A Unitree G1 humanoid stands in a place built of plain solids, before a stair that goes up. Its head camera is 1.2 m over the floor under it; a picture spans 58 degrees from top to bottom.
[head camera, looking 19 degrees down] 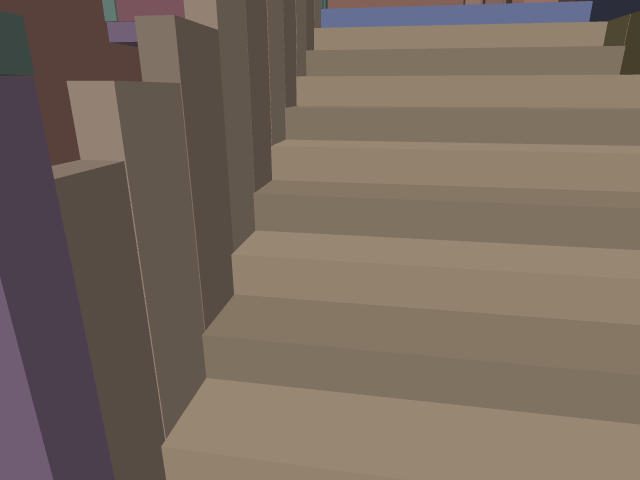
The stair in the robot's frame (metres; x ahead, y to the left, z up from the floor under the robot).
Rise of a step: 0.16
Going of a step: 0.29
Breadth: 1.80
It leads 9 degrees to the right of straight ahead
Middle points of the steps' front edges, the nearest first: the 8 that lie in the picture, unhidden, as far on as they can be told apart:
1.03 -0.52 0.48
1.32 -0.56 0.64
1.61 -0.61 0.80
1.89 -0.66 0.96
2.18 -0.71 1.12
2.46 -0.75 1.28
2.75 -0.80 1.44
3.04 -0.85 1.60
